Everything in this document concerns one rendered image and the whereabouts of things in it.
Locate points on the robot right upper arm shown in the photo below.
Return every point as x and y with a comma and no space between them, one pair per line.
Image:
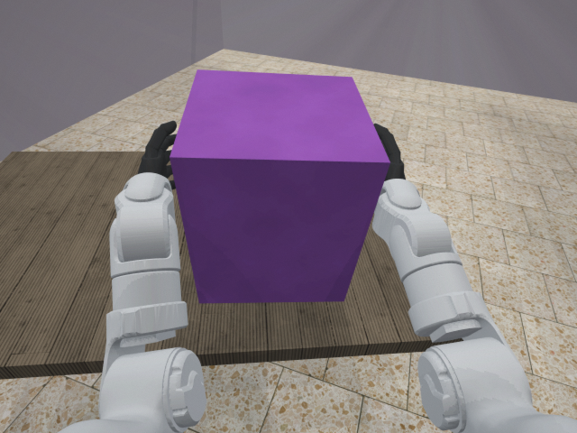
477,386

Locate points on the robot left upper arm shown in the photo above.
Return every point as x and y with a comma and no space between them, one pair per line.
159,391

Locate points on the robot right forearm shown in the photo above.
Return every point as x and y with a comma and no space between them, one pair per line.
443,304

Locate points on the carton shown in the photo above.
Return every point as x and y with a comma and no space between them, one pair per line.
277,177

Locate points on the right robot hand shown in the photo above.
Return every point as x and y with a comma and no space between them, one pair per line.
396,167

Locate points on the left robot hand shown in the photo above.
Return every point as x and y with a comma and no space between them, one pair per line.
156,155

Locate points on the robot left forearm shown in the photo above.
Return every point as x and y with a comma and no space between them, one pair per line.
145,265

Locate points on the table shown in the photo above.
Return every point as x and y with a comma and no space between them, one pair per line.
56,211

